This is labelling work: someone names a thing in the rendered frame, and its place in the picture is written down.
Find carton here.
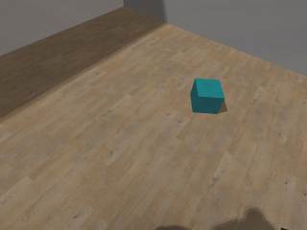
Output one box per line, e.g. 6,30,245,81
190,78,225,114

